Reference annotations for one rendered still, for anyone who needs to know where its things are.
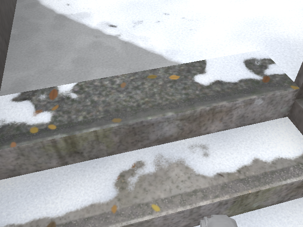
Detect robot right thigh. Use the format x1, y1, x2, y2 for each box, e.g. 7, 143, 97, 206
200, 215, 238, 227

